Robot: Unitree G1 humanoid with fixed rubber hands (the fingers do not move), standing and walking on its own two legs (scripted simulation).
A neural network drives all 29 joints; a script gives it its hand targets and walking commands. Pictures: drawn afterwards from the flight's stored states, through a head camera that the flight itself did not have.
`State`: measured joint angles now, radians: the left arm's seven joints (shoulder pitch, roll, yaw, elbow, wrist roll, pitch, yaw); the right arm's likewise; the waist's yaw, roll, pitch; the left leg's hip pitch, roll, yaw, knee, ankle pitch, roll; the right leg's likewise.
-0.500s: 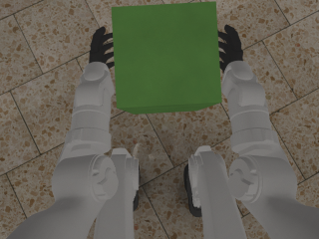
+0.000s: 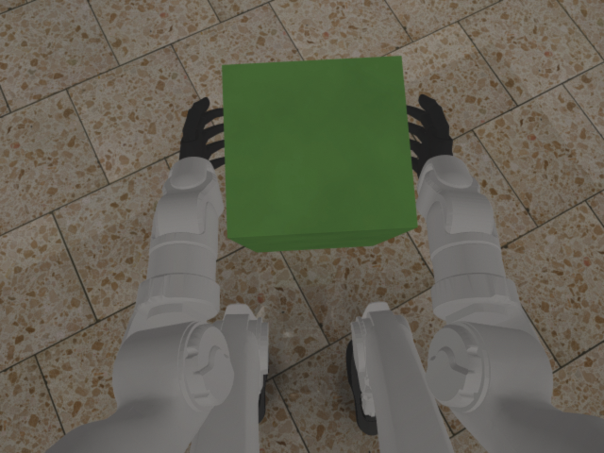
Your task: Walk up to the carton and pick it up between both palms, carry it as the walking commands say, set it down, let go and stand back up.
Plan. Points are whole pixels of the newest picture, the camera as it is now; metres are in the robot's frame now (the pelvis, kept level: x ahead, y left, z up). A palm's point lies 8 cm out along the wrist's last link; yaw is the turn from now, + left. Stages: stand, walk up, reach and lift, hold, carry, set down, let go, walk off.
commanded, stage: reach and lift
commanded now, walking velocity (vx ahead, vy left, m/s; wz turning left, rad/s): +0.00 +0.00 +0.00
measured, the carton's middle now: (313, 175) +0.49 -0.01 -0.12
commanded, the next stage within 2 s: none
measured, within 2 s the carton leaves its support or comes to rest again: neither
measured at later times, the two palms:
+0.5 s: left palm (175, 152) +0.46 +0.15 +0.01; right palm (455, 148) +0.46 -0.15 +0.02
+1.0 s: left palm (145, 139) +0.44 +0.15 +0.09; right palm (495, 133) +0.44 -0.15 +0.09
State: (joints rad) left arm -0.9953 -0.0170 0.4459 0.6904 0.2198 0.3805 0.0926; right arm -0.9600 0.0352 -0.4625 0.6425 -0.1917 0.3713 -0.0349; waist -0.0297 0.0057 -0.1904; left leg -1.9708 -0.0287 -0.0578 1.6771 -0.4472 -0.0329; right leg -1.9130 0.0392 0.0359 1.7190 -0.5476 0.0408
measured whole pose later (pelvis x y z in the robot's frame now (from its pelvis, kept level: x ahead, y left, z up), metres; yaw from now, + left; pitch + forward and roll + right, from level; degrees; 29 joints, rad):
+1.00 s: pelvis +0.04 +0.00 +0.13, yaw +0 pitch +32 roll -1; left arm -0.67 -0.11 0.41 0.60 0.26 0.37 0.06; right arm -0.64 0.13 -0.42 0.56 -0.22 0.36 -0.02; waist -0.02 -0.01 -0.22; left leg -1.40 -0.02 -0.05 1.25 -0.41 -0.02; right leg -1.35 0.03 0.05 1.28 -0.49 0.03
